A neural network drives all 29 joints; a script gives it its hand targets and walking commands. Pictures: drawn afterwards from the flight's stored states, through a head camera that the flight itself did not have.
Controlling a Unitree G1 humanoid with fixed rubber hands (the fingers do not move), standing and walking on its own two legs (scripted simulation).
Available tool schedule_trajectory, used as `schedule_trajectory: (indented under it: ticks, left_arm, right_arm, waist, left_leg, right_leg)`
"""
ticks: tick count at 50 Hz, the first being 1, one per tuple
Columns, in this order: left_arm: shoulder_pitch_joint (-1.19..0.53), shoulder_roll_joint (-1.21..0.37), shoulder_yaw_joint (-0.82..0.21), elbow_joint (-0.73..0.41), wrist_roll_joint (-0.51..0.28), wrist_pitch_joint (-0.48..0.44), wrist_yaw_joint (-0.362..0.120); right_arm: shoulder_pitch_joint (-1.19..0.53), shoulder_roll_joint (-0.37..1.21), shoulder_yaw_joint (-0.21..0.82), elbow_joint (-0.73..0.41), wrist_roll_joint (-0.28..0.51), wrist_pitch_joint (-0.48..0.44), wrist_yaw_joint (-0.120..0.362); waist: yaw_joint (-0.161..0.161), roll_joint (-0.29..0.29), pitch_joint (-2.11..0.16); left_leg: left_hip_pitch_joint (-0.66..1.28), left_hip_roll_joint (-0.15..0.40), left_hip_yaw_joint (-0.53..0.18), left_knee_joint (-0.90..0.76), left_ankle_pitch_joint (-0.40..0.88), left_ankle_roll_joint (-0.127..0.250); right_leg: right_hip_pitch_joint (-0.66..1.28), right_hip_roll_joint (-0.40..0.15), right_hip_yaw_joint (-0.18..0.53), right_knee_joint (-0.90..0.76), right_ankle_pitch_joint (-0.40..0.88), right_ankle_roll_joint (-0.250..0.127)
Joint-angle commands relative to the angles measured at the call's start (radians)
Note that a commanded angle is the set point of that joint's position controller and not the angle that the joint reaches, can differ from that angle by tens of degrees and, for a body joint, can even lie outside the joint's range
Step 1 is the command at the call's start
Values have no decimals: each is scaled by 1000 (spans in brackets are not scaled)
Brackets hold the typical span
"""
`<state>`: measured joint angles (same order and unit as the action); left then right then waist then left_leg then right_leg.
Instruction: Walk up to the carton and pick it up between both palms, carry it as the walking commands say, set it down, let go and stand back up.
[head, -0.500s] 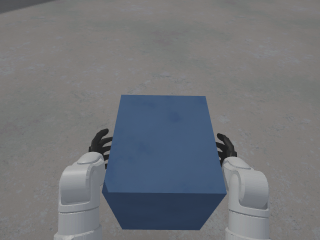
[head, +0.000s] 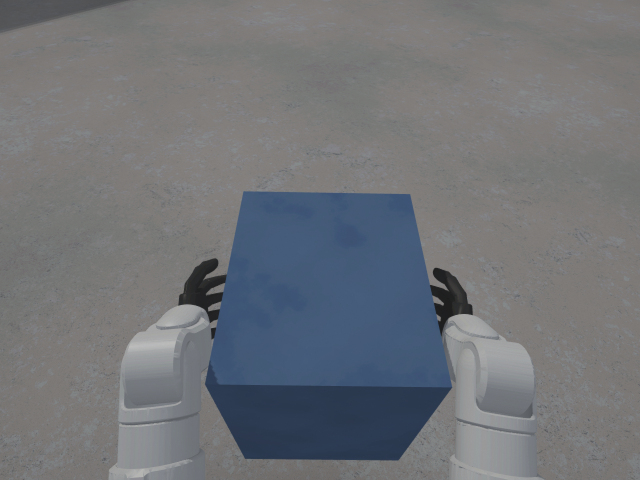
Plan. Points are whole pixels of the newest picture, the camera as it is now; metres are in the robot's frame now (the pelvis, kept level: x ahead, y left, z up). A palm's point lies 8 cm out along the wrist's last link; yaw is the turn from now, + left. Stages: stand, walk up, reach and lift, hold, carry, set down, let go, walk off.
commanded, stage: carry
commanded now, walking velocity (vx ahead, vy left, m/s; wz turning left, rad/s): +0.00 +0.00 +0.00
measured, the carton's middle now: (324, 331) +0.30 +0.00 +0.02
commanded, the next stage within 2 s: none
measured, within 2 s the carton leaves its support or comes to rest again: neither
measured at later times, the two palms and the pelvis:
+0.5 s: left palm (163, 283) +0.33 +0.20 +0.09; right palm (407, 287) +0.33 -0.10 +0.09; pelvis +0.05 +0.04 +0.01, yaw +1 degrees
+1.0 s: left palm (165, 165) +0.53 +0.24 +0.11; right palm (361, 171) +0.53 -0.06 +0.11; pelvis +0.25 +0.09 +0.01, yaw +0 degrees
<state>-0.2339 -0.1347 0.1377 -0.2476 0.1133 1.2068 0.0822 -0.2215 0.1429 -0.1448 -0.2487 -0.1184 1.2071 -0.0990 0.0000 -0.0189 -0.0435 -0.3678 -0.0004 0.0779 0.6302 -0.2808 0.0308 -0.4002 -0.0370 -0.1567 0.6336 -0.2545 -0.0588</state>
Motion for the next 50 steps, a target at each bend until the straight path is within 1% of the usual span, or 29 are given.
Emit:
schedule_trajectory:
  ticks: [1, 3, 4, 5, 6, 8, 10, 12, 15, 17, 20, 21, 22, 23, 27, 28, 30, 32, 34, 35, 37, 40, 41, 42, 43, 44, 45, 47, 50]
  left_arm:
    - [-605, -927, -731, -92, -399, -25, -229]
    - [-656, -919, -760, -194, -430, -19, -229]
    - [-563, -920, -738, -142, -406, -4, -229]
    - [-490, -866, -614, 79, -302, -24, -231]
    - [-550, -923, -745, -95, -413, -2, -235]
    - [-558, -909, -749, -179, -429, 3, -233]
    - [-554, -897, -735, -151, -419, 12, -229]
    - [-610, -907, -742, -188, -436, 19, -230]
    - [-636, -921, -772, -248, -462, 30, -230]
    - [-579, -926, -757, -221, -445, 48, -229]
    - [-555, -921, -762, -223, -431, 46, -224]
    - [-550, -934, -761, -199, -424, 43, -223]
    - [-590, -935, -773, -212, -436, 43, -229]
    - [-556, -912, -757, -205, -425, 42, -226]
    - [-625, -941, -788, -273, -443, 30, -216]
    - [-549, -936, -755, -195, -420, 41, -223]
    - [-566, -955, -762, -225, -424, 37, -207]
    - [-536, -939, -755, -218, -422, 30, -205]
    - [-510, -945, -769, -254, -432, 18, -199]
    - [-498, -945, -768, -260, -438, 22, -206]
    - [-464, -953, -776, -249, -433, 24, -205]
    - [-517, -919, -777, -273, -429, 24, -201]
    - [-583, -900, -793, -353, -438, 16, -197]
    - [-578, -887, -781, -318, -425, 28, -203]
    - [-541, -918, -764, -222, -426, 47, -213]
    - [-557, -918, -785, -219, -437, 42, -217]
    - [-541, -908, -761, -220, -434, 43, -229]
    - [-474, -943, -719, -89, -402, 50, -227]
    - [-463, -939, -723, -106, -408, 37, -224]
  right_arm:
    - [-631, 830, 694, -131, 401, -22, 252]
    - [-641, 883, 730, -161, 437, -15, 248]
    - [-593, 869, 737, -170, 428, -5, 248]
    - [-524, 811, 613, 56, 321, -19, 249]
    - [-590, 846, 741, -160, 415, -2, 243]
    - [-614, 869, 763, -203, 453, 4, 247]
    - [-609, 859, 757, -173, 456, 19, 253]
    - [-680, 869, 777, -213, 471, 29, 246]
    - [-652, 886, 770, -221, 473, 30, 244]
    - [-617, 896, 758, -213, 465, 46, 242]
    - [-546, 895, 740, -184, 456, 52, 241]
    - [-569, 900, 753, -212, 466, 46, 243]
    - [-653, 882, 742, -261, 467, 34, 241]
    - [-626, 889, 760, -241, 464, 41, 238]
    - [-597, 925, 764, -244, 471, 37, 245]
    - [-651, 912, 771, -275, 466, 40, 237]
    - [-572, 922, 748, -211, 458, 44, 247]
    - [-622, 909, 754, -233, 464, 42, 241]
    - [-601, 930, 784, -287, 493, 37, 240]
    - [-578, 909, 779, -276, 475, 33, 237]
    - [-454, 918, 762, -222, 450, 34, 251]
    - [-444, 920, 762, -200, 453, 25, 246]
    - [-479, 943, 765, -213, 475, 21, 251]
    - [-503, 901, 760, -217, 466, 27, 248]
    - [-482, 918, 738, -188, 455, 39, 245]
    - [-485, 892, 737, -186, 443, 40, 247]
    - [-528, 901, 751, -205, 440, 37, 250]
    - [-606, 882, 753, -225, 441, 53, 248]
    - [-538, 874, 721, -188, 417, 50, 252]
  waist:
    - [-5, 32, -337]
    - [-5, 22, -373]
    - [-2, 9, -372]
    - [-1, -20, -356]
    - [4, -15, -332]
    - [12, 1, -325]
    - [9, -161, -330]
    - [21, -141, -308]
    - [14, -84, -368]
    - [6, -117, -409]
    - [-17, 110, -492]
    - [-19, 167, -432]
    - [-16, 210, -426]
    - [-18, 148, -387]
    - [-26, 193, -426]
    - [-17, 127, -445]
    - [11, 164, -508]
    - [32, -59, -597]
    - [53, -323, -524]
    - [57, -208, -464]
    - [57, -177, -388]
    - [-7, -37, -449]
    - [-46, 57, -497]
    - [-51, 351, -433]
    - [-39, 355, -377]
    - [-37, 258, -361]
    - [-40, 134, -287]
    - [-32, 67, -206]
    - [-26, 156, -156]
  left_leg:
    - [63, 111, -131, -138, 50, 30]
    - [41, 112, -152, -119, 81, 36]
    - [43, 104, -139, -104, 49, 32]
    - [51, 97, -122, -114, 18, 26]
    - [37, 82, -105, -126, -62, 25]
    - [-61, 64, -79, -73, -266, 18]
    - [-106, 14, -10, 116, -237, 4]
    - [-197, 28, 4, 153, -197, 7]
    - [-124, 14, 24, -6, -186, 11]
    - [99, -15, 63, -208, -74, 16]
    - [418, 176, -214, -239, -18, 92]
    - [453, 216, -289, -275, 72, 111]
    - [486, 265, -341, -301, 69, 141]
    - [517, 298, -347, -302, 111, 156]
    - [591, 289, -284, -230, 462, 121]
    - [529, 266, -224, -206, 405, 104]
    - [327, 176, -59, -45, 624, 29]
    - [-12, 83, 48, 158, 423, -25]
    - [-494, 12, 43, 161, -212, -80]
    - [-515, 29, 40, 138, -265, -66]
    - [-501, 28, 40, 113, -285, -65]
    - [10, -4, 82, -261, 4, -16]
    - [421, 33, -47, -349, 162, 25]
    - [727, 243, -349, -253, 565, 98]
    - [878, 325, -468, -214, 855, 195]
    - [837, 396, -510, -214, 819, 232]
    - [750, 396, -454, -251, 726, 225]
    - [612, 366, -393, -350, 429, 182]
    - [628, 312, -244, -367, 581, 139]
  right_leg:
    - [105, -154, 196, -205, 32, -1]
    - [160, -146, 179, -188, 45, 3]
    - [165, -151, 192, -212, 53, -3]
    - [140, -165, 214, -240, -5, -5]
    - [127, -167, 205, -288, -210, 6]
    - [212, -203, 275, -341, -423, -32]
    - [212, -312, 401, -479, -595, -69]
    - [297, -365, 436, -513, -492, -108]
    - [391, -308, 331, -451, -295, -95]
    - [300, -229, 188, -376, -280, -30]
    - [69, -86, 30, -63, 6, 72]
    - [-27, -55, -4, 6, -73, 80]
    - [-96, -16, 10, -17, -145, 71]
    - [-150, 5, -1, -55, -179, 70]
    - [-118, 13, -12, -120, -98, 62]
    - [-11, -1, -1, -198, -30, 57]
    - [323, -45, 39, -256, 68, 4]
    - [727, -215, 257, -201, 394, -83]
    - [1087, -333, 374, -106, 892, -180]
    - [1024, -371, 400, -166, 861, -164]
    - [957, -350, 358, -183, 730, -130]
    - [626, -259, 92, 11, 878, -10]
    - [263, -177, -31, 263, 734, 88]
    - [-233, -38, -102, 475, 225, 163]
    - [-482, 26, -13, 481, -328, 118]
    - [-503, -8, 79, 481, -379, 73]
    - [-497, -32, 80, 441, -338, 87]
    - [-465, -38, 93, 343, -239, 75]
    - [-427, -16, 11, 184, -127, 77]
